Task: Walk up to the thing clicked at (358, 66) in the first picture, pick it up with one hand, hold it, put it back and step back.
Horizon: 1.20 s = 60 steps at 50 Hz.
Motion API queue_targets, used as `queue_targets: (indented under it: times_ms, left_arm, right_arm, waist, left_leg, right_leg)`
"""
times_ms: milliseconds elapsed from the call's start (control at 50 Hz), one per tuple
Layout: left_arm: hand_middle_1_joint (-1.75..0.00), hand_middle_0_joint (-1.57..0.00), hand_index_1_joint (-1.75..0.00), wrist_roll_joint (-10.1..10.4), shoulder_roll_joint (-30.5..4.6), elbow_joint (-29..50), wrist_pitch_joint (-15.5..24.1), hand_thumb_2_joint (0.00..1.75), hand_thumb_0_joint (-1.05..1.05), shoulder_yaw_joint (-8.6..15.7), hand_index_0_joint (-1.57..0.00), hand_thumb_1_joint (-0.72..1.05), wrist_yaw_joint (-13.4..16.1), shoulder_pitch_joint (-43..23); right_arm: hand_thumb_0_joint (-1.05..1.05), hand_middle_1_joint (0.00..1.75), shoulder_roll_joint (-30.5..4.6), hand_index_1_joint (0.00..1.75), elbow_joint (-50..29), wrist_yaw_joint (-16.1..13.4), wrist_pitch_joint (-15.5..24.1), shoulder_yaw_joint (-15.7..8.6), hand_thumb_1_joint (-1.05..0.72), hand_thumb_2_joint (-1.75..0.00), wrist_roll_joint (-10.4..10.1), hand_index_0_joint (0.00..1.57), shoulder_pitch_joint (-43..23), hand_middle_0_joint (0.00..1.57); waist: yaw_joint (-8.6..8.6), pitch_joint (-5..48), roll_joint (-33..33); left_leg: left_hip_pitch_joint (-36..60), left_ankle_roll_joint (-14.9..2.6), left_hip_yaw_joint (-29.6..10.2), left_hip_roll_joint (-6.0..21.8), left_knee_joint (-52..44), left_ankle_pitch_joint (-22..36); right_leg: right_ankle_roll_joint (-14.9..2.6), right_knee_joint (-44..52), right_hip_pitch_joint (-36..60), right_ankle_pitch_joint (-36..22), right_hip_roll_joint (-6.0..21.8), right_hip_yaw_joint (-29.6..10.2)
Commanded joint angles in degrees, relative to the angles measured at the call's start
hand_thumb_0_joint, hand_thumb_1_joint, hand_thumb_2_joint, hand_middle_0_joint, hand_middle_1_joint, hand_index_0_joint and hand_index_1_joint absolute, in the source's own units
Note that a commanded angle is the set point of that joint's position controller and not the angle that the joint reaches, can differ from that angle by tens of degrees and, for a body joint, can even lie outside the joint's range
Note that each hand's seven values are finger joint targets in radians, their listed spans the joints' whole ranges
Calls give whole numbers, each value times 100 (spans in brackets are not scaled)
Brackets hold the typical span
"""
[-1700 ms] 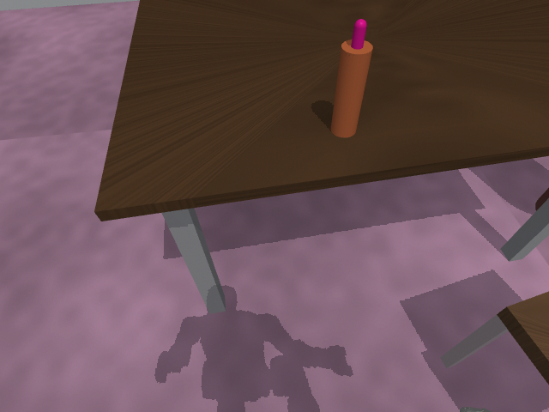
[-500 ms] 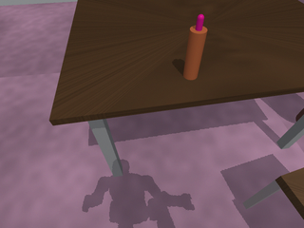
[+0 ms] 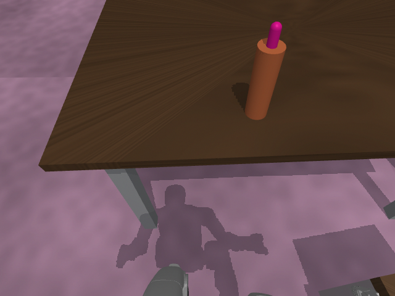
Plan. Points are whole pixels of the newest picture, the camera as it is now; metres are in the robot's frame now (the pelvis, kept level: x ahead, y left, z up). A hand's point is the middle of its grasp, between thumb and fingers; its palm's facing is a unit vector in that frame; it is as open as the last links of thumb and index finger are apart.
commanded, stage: walk up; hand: right
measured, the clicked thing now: (264, 75) +0.54 -0.12 +0.11
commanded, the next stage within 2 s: stand in 1.72 s
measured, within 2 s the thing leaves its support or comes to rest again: neither
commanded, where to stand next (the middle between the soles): +0.08 +0.03 m, yaw +3 degrees
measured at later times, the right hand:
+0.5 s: hand (322, 276) +0.16 -0.25 -0.16, palm faces -0.09 +0.93 -0.35, open 7.4 cm
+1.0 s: hand (318, 290) +0.13 -0.22 -0.14, palm faces -0.10 +0.94 -0.33, open 7.4 cm
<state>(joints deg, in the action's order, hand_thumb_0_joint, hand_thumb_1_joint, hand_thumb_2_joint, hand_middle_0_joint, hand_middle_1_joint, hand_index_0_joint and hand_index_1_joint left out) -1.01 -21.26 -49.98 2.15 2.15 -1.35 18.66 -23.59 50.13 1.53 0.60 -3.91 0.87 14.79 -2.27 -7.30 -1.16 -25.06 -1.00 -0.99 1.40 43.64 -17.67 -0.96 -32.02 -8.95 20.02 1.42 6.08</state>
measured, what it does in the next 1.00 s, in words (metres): steps on the spot: left foot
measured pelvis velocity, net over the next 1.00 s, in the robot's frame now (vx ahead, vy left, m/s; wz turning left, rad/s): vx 0.02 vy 0.02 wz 0.08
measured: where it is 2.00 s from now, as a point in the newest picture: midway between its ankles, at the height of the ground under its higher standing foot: outside the picture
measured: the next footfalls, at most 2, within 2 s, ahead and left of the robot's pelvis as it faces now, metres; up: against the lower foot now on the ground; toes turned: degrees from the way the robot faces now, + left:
left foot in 0.06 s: +0.07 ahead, +0.15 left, +0.00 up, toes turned +3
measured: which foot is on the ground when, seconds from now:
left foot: up 0.00-0.04, down 0.06-1.00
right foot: down 0.00-1.00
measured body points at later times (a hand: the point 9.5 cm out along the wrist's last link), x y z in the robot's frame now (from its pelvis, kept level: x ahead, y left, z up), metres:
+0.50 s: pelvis +0.02 +0.01 -0.01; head +0.07 +0.00 +0.43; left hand +0.07 +0.34 -0.11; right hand +0.17 -0.29 -0.13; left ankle +0.03 +0.15 -0.72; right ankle +0.02 -0.14 -0.73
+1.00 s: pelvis +0.02 +0.02 +0.01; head +0.03 +0.02 +0.46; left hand +0.09 +0.32 -0.12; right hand +0.14 -0.27 -0.12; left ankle +0.03 +0.15 -0.73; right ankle +0.03 -0.12 -0.73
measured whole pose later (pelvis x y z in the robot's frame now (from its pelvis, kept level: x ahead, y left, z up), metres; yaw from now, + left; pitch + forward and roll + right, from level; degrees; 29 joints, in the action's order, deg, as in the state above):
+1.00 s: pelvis +0.02 +0.02 +0.01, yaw +4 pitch -3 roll +0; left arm 0.3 -20.4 -60.6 0.5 -0.1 -0.7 5.5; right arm -19.8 61.7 0.9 0.6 0.2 -0.2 4.7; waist -0.3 -4.2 0.2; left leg -11.6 1.0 -2.1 0.7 27.4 -13.1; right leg 1.8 -26.3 -9.2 14.3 1.7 -0.6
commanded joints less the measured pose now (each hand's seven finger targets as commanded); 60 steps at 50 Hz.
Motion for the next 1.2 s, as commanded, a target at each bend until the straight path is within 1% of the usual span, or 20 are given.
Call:
queue_targets:
  times_ms: [0, 20, 40, 60, 80, 120, 220, 260, 280, 300, 360, 440, 480, 500, 520, 540, 620, 680, 780, 1180]
  left_arm:
    - [-30, -20, -30, 124, -1527, 612, 100, 90, 0, 360, -20, 90, 225, -429]
    - [-30, -20, -30, 154, -1407, 612, 74, 90, 0, 312, -20, 90, 237, -326]
    - [-30, -20, -30, 225, -1174, 661, 56, 90, 0, 274, -20, 90, 244, -167]
    - [-30, -20, -30, 307, -1044, 572, -60, 90, 0, 263, -20, 90, 275, 74]
    - [-30, -20, -30, 231, -1209, 440, -146, 90, 0, 267, -20, 90, 305, -43]
    - [-30, -20, -30, 200, -1224, 323, -180, 90, 0, 293, -20, 90, 297, -117]
    - [-30, -20, -30, 79, -1100, -112, -5, 90, 0, 334, -20, 90, 335, 303]
    - [-30, -20, -30, -112, -1869, 91, 134, 90, 0, 501, -20, 90, 387, 22]
    - [-30, -20, -30, -82, -2297, 205, 118, 90, 0, 583, -20, 90, 386, -452]
    - [-30, -20, -30, -99, -2115, 296, 155, 90, 0, 545, -20, 90, 391, -631]
    - [-30, -20, -30, -86, -1706, 303, 189, 90, 0, 436, -20, 90, 410, -763]
    - [-30, -20, -30, -72, -1619, 368, 105, 90, 0, 402, -20, 90, 329, -704]
    - [-30, -20, -30, 36, -1457, 402, 17, 90, 0, 323, -20, 90, 298, -790]
    - [-30, -20, -30, 93, -1112, 441, -21, 90, 0, 209, -20, 90, 289, -627]
    - [-30, -20, -30, 132, -1026, 390, -91, 90, 0, 175, -20, 90, 307, -629]
    - [-30, -20, -30, 111, -1305, 263, -108, 90, 0, 237, -20, 90, 353, -842]
    - [-30, -20, -30, 134, -1253, -163, -21, 90, 0, 237, -20, 90, 281, -377]
    - [-30, -20, -30, 32, -1732, -186, 51, 90, 0, 291, -20, 90, 266, -855]
    - [-30, -20, -30, 87, -1333, -396, -18, 90, 0, 116, -20, 90, 195, -1337]
    - [-30, -20, -30, 74, -1149, -1147, -16, 90, 0, 70, -20, 90, 136, -1685]
  right_arm:
    - [0, 30, -812, 30, -328, -80, 82, -253, -90, -90, 32, 20, 309, 20]
    - [0, 30, -1090, 30, -330, -112, 112, -325, -90, -90, 59, 20, 397, 20]
    - [0, 30, -1504, 30, -419, -151, 138, -425, -90, -90, 94, 20, 400, 20]
    - [0, 30, -1536, 30, -576, -176, 177, -365, -90, -90, -12, 20, 299, 20]
    - [0, 30, -1503, 30, -560, -192, 147, -381, -90, -90, -88, 20, 157, 20]
    - [0, 30, -1308, 30, -656, -253, 74, -286, -90, -90, -37, 20, -429, 20]
    - [0, 30, -1190, 30, -703, -150, -106, -193, -90, -90, -32, 20, -839, 20]
    - [0, 30, -788, 30, -816, -115, -185, -136, -90, -90, -101, 20, -894, 20]
    - [0, 30, -936, 30, -803, -184, -248, -225, -90, -90, -57, 20, -1029, 20]
    - [0, 30, -1036, 30, -745, -200, -284, -279, -90, -90, -13, 20, -1036, 20]
    - [0, 30, -880, 30, -567, -151, -182, -245, -90, -90, -118, 20, -773, 20]
    - [0, 30, -748, 30, -403, -105, -43, -214, -90, -90, -42, 20, -779, 20]
    - [0, 30, -825, 30, -161, -141, 59, -246, -90, -90, 29, 20, -346, 20]
    - [0, 30, -1131, 30, -189, -184, 120, -313, -90, -90, 103, 20, -310, 20]
    - [0, 30, -1509, 30, -277, -185, 151, -306, -90, -90, 18, 20, -572, 20]
    - [0, 30, -1585, 30, -231, -174, 159, -333, -90, -90, -49, 20, -655, 20]
    - [0, 30, -1280, 30, -161, -224, 130, -116, -90, -90, -61, 20, -1221, 20]
    - [0, 30, -830, 30, -8, -192, 42, 22, -90, -90, -164, 20, -977, 20]
    - [0, 30, -1005, 30, 421, -142, 94, 19, -90, -90, -104, 20, -1179, 20]
    - [0, 30, -860, 30, 1115, -147, 115, 117, -90, -90, -72, 20, -1471, 20]
  waist:
    - [335, 721, 575]
    - [391, 906, 51]
    - [367, 1192, -912]
    - [316, 1503, -1128]
    - [285, 1478, -836]
    - [150, 1080, -678]
    - [-76, 1121, -825]
    - [-43, 782, 728]
    - [-25, 609, 1371]
    - [71, 351, 975]
    - [191, 445, 848]
    - [101, 904, 1224]
    - [313, 1193, 855]
    - [299, 1409, 18]
    - [242, 1414, -737]
    - [306, 1258, -624]
    - [-91, 941, -842]
    - [177, 1051, 249]
    - [180, 673, 193]
    - [202, 894, 113]
  left_leg:
    - [1379, -245, 256, -108, -1090, 1231]
    - [1789, -424, -91, 69, -1249, 2421]
    - [2244, -928, -1444, 1043, -1388, 3722]
    - [2202, -1747, -2618, 1887, -1591, 4234]
    - [1683, -1832, -2549, 1875, -1762, 3373]
    - [1070, -1455, -1857, 1447, -1750, 2180]
    - [538, -877, -1129, 906, -923, 2204]
    - [-450, -169, -562, -48, 409, 1004]
    - [-268, -30, -474, -356, 1380, -1503]
    - [-402, -5, -853, -235, 1897, -1672]
    - [-318, 34, -624, -248, 1513, -1127]
    - [510, 39, 205, -240, -707, -705]
    - [1678, -97, 43, -180, -1913, 1005]
    - [2406, -444, -1337, 634, -1914, 1922]
    - [1982, -1214, -2574, 1730, -1894, 2202]
    - [1282, -1596, -2722, 1921, -1960, 2046]
    - [915, -669, -1048, 862, -1191, 2459]
    - [866, -66, -453, 40, -687, 881]
    - [1225, -273, -891, 513, -1781, 750]
    - [1730, -23, -464, 501, -2672, 990]
  right_leg:
    - [-765, -533, -536, -3743, 1241, -595]
    - [-482, -1146, -730, -3311, 923, -412]
    - [-92, -2297, -1312, -2108, 232, -62]
    - [2, -2859, -1381, 1325, -220, -392]
    - [-65, -3071, -1119, 1884, 84, -846]
    - [-105, -2685, -1151, 1689, 220, -878]
    - [-53, -58, -44, -180, -69, -331]
    - [-663, 999, -175, -815, 1482, -2677]
    - [-1563, 1245, -958, -1598, 2518, -3466]
    - [-1721, 1058, -970, -2196, 2517, -3373]
    - [-1191, 307, -396, -3512, 1597, -1727]
    - [-855, -359, 106, -3473, 1139, -1152]
    - [-435, -1293, -379, -3010, 821, -793]
    - [-134, -1915, -1293, -1831, 494, -740]
    - [50, -1875, -1558, 1280, -9, -626]
    - [38, -2092, -1094, 1666, 164, -947]
    - [-65, -107, -249, -119, 88, -586]
    - [-634, 674, -186, -1426, 1070, -1985]
    - [-162, 587, -478, -754, 417, -1076]
    - [-26, 1567, 231, -1371, 529, -1119]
